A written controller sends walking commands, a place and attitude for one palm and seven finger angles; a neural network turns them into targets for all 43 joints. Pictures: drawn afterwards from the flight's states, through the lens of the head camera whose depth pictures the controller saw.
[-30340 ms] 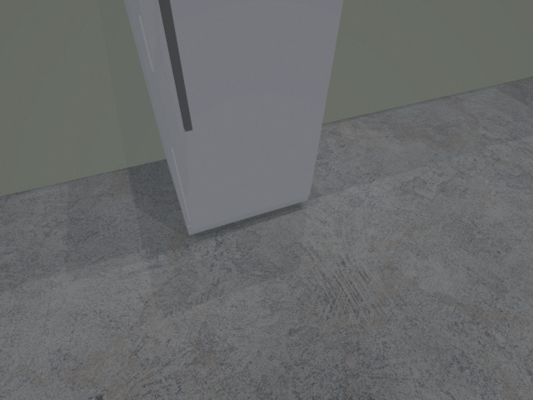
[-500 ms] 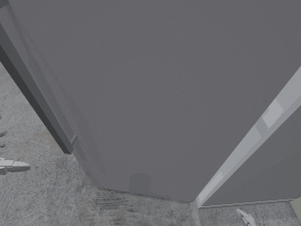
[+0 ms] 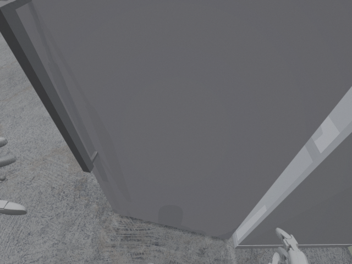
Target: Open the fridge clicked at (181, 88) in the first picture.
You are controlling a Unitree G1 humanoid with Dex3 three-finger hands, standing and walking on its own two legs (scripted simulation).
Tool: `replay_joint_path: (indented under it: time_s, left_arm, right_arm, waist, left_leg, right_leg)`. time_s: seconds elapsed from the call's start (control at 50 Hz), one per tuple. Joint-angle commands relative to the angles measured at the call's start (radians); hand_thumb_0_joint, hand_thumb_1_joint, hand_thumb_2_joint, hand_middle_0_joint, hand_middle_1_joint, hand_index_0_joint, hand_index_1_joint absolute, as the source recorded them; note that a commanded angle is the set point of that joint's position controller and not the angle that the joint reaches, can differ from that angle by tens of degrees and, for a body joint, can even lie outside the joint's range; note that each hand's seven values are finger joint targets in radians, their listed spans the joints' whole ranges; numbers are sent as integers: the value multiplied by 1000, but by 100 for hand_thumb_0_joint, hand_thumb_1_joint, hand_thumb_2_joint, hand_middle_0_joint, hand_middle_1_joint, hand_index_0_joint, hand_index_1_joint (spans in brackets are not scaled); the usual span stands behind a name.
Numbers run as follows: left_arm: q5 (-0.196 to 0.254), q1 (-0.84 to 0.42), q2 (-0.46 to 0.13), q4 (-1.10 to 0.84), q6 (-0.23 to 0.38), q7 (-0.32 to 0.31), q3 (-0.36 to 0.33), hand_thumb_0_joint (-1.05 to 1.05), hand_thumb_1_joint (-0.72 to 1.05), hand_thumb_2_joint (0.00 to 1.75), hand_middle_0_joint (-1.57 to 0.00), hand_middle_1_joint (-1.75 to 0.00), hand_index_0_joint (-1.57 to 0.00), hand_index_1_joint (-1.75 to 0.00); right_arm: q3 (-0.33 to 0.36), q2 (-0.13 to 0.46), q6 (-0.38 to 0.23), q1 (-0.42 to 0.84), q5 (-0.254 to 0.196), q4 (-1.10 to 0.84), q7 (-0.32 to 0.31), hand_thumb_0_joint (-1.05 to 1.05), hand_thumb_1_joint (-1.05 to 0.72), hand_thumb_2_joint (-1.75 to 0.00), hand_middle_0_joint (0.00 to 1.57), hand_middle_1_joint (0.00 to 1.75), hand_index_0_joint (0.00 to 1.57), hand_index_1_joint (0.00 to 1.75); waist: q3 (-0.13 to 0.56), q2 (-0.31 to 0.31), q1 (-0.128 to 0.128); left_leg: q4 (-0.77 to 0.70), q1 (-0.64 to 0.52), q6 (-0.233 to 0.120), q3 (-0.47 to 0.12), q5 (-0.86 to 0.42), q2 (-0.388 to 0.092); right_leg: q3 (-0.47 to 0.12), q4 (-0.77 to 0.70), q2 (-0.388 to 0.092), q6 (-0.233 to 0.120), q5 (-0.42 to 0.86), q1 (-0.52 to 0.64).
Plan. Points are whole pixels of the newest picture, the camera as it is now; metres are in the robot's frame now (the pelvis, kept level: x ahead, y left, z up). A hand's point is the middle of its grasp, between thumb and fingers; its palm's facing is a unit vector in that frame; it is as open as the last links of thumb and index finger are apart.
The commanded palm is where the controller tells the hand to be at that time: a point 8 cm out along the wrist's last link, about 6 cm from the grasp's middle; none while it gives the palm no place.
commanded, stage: draw the hand back to the body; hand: left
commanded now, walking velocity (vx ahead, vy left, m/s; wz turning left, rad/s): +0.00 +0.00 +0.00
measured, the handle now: (65, 109) +0.39 +0.31 +0.13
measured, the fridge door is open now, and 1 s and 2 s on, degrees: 77 77 77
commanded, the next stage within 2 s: step back with the hand held close in 1.48 s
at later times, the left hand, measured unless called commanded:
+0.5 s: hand (3, 181) +0.21 +0.34 +0.13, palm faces +0.30 -0.91 -0.28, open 14.2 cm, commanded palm +0.16 +0.37 +0.15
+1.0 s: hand (19, 162) +0.22 +0.29 +0.18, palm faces +0.50 -0.78 -0.39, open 9.8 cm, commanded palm +0.17 +0.31 +0.20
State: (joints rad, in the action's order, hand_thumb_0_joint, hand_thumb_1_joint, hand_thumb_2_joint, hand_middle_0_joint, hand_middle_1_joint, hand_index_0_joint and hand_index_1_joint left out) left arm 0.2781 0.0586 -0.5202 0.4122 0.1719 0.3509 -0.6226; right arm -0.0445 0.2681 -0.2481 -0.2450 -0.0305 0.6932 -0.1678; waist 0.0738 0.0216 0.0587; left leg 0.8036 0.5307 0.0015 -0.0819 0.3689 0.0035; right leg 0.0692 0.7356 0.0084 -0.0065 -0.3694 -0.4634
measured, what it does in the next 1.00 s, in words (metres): stands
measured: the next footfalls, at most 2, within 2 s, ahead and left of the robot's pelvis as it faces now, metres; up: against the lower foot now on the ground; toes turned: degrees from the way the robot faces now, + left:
none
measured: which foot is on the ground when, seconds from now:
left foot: down 0.00-1.00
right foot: down 0.00-1.00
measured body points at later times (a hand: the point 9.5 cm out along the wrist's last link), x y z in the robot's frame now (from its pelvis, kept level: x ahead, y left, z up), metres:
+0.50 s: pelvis -0.01 +0.02 +0.01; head -0.02 +0.03 +0.46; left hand +0.19 +0.39 +0.14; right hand +0.17 -0.22 -0.04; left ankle +0.02 +0.12 -0.71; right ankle +0.00 -0.12 -0.71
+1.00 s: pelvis +0.02 +0.00 +0.03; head -0.01 -0.01 +0.47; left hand +0.19 +0.32 +0.20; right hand +0.20 -0.23 -0.05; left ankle +0.02 +0.12 -0.71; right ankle +0.00 -0.12 -0.71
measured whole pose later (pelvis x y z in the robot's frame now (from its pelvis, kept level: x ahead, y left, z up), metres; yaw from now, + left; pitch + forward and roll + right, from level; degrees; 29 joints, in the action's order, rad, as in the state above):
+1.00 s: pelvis +0.02 +0.00 +0.03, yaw -2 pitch -3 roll +0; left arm 0.06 0.42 -0.37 -0.31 0.07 -0.13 -0.37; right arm -0.02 0.24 -0.21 -0.22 0.00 0.67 -0.09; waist 0.02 0.04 0.07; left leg 0.54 0.18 -0.01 -0.03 0.29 0.02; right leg 0.02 0.52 -0.01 0.01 -0.31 -0.16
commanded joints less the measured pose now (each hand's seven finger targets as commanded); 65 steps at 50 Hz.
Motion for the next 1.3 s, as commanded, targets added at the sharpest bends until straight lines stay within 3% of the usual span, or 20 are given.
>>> replay_joint_path:
  time_s: [0.0, 0.12, 0.14, 0.24, 0.38, 0.4, 0.42, 0.44, 0.46, 0.5, 0.54, 0.56, 0.58, 0.64, 0.66, 0.84, 0.98, 1.08, 1.18, 1.28]
  left_arm:
    - [109, -174, -419, -236, 76, 175, -134, 0, -55, 20, -25, -115, -25, -115]
    - [219, -17, -439, -186, 22, 380, -194, 0, -55, 20, -25, -115, -25, -115]
    - [223, 9, -442, -181, 10, 380, -210, 0, -55, 20, -25, -115, -25, -115]
    - [234, 62, -316, -316, -29, 324, -126, 0, -55, 20, -25, -115, -25, -115]
    - [188, -8, -275, -561, -50, 204, -56, 0, -37, 29, -24, -104, -24, -104]
    - [-45, -109, -400, -659, -27, -60, -64, 0, -33, 31, -24, -102, -24, -102]
    - [-67, 11, -243, -623, -39, -180, 14, 0, -30, 32, -24, -100, -24, -100]
    - [-103, 53, -193, -686, -41, -263, 49, 0, -26, 34, -24, -98, -24, -98]
    - [-124, 130, -156, -707, -43, -326, 69, 0, -22, 36, -24, -96, -24, -96]
    - [-159, 150, -160, -803, -32, -415, 68, 0, -15, 39, -24, -92, -24, -92]
    - [-184, 166, -177, -828, -27, -467, 47, 0, -8, 43, -23, -87, -23, -87]
    - [-192, 166, -132, -833, -29, -481, 86, 0, -4, 44, -23, -85, -23, -85]
    - [-199, 153, -143, -837, -29, -493, 74, 0, -1, 46, -23, -83, -23, -83]
    - [-212, 181, -126, -807, -36, -506, 78, 0, 10, 51, -23, -77, -23, -77]
    - [-215, 183, -82, -798, -40, -506, 118, 0, 14, 53, -23, -75, -23, -75]
    - [-217, 240, -90, -905, -40, -508, 110, 0, 47, 69, -22, -55, -22, -55]
    - [-213, 252, -65, -976, -31, -498, 134, 0, 72, 81, -21, -41, -21, -41]
    - [-209, 277, -52, -1020, -22, -492, 149, 0, 90, 90, -20, -30, -20, -30]
    - [-204, 296, -56, -971, -27, -486, 130, 0, 90, 90, -20, -30, -20, -30]
    - [-207, 275, -58, -994, -23, -485, 137, 0, 90, 90, -20, -30, -20, -30]
  right_arm:
    - [55, 153, -91, 46, -14, -156, -23, 0, -90, -90, 20, 30, 20, 30]
    - [55, 168, -123, 52, -30, -231, 24, 0, -90, -90, 20, 30, 20, 30]
    - [57, 169, -123, 44, -28, -234, 33, 0, -90, -90, 20, 30, 20, 30]
    - [62, 157, -149, 44, -37, -271, 58, 0, -90, -90, 20, 30, 20, 30]
    - [47, 143, -186, 69, -41, -261, 31, 0, -90, -90, 20, 30, 20, 30]
    - [52, 132, -162, 38, 11, -227, 51, 0, -90, -90, 20, 30, 20, 30]
    - [53, 126, -161, 51, 17, -227, 54, 0, -90, -90, 20, 30, 20, 30]
    - [56, 125, -151, 61, 13, -215, 53, 0, -90, -90, 20, 30, 20, 30]
    - [52, 109, -140, 64, 10, -211, 53, 0, -90, -90, 20, 30, 20, 30]
    - [51, 102, -123, 77, 12, -205, 53, 0, -90, -90, 20, 30, 20, 30]
    - [52, 107, -108, 88, 16, -191, 49, 0, -90, -90, 20, 30, 20, 30]
    - [56, 98, -100, 91, 14, -189, 50, 0, -90, -90, 20, 30, 20, 30]
    - [53, 99, -95, 95, 16, -187, 51, 0, -90, -90, 20, 30, 20, 30]
    - [58, 98, -71, 109, 16, -174, 49, 0, -90, -90, 20, 30, 20, 30]
    - [58, 88, -62, 112, 15, -172, 52, 0, -90, -90, 20, 30, 20, 30]
    - [62, 79, -32, 141, 22, -182, 64, 0, -90, -90, 20, 30, 20, 30]
    - [60, 61, -13, 155, 19, -197, 66, 0, -90, -90, 20, 30, 20, 30]
    - [61, 56, -9, 162, 21, -205, 64, 0, -90, -90, 20, 30, 20, 30]
    - [66, 53, 11, 163, 18, -203, 61, 0, -90, -90, 20, 30, 20, 30]
    - [64, 48, 11, 168, 20, -202, 57, 0, -90, -90, 20, 30, 20, 30]
  waist:
    - [198, 132, -22]
    - [141, 78, -7]
    - [134, 82, 4]
    - [107, 102, 4]
    - [79, 142, -14]
    - [17, 123, 25]
    - [-25, 110, -7]
    - [-23, 121, 7]
    - [-20, 162, 2]
    - [13, 188, 4]
    - [20, 122, 8]
    - [13, 117, -3]
    - [22, 106, 1]
    - [0, 58, 3]
    - [-20, 84, -2]
    - [20, 45, 22]
    - [-8, 66, 23]
    - [2, 29, 23]
    - [-20, -5, 21]
    - [-3, 42, 20]
  left_leg:
    - [-127, -166, -36, 25, -238, 13]
    - [-129, -134, -41, 15, -277, 10]
    - [-128, -133, -41, 18, -285, 11]
    - [-167, -174, -33, 10, -219, 4]
    - [-240, -221, -25, -31, -50, -8]
    - [-281, -146, -20, -53, -2, 3]
    - [-319, -145, -4, -58, 59, -12]
    - [-342, -160, -8, -65, 89, -20]
    - [-348, -178, -6, -59, 111, -26]
    - [-364, -198, -5, -52, 113, -26]
    - [-371, -212, -13, -42, 59, -32]
    - [-365, -220, -13, -34, 34, -34]
    - [-369, -234, -13, -33, 8, -34]
    - [-367, -264, -18, -13, -89, -34]
    - [-365, -269, -14, -6, -108, -34]
    - [-356, -357, -18, 28, -329, -30]
    - [-361, -377, -22, 46, -320, -28]
    - [-352, -391, -34, 62, -322, -25]
    - [-344, -384, -37, 73, -309, -26]
    - [-338, -406, -40, 76, -311, -23]
  right_leg:
    - [-45, -129, 5, -27, 214, 100]
    - [-64, -141, 3, -18, 267, 120]
    - [-61, -141, 4, -20, 269, 119]
    - [-34, -158, 10, -22, 165, 72]
    - [-21, -176, 6, -22, 41, 53]
    - [-50, -214, 1, -29, 30, 86]
    - [-38, -219, -15, -29, 21, 77]
    - [-40, -224, -21, -31, 22, 109]
    - [-42, -218, -28, -32, 22, 118]
    - [-46, -217, -33, -30, 30, 160]
    - [-45, -235, -33, -29, 60, 186]
    - [-45, -235, -34, -27, 66, 190]
    - [-43, -237, -37, -27, 81, 200]
    - [-38, -254, -36, -24, 119, 213]
    - [-38, -255, -37, -24, 125, 214]
    - [-28, -283, -44, -20, 257, 287]
    - [-35, -305, -49, -16, 270, 293]
    - [-40, -317, -53, -12, 302, 304]
    - [-44, -329, -57, -6, 309, 295]
    - [-48, -336, -61, -5, 312, 295]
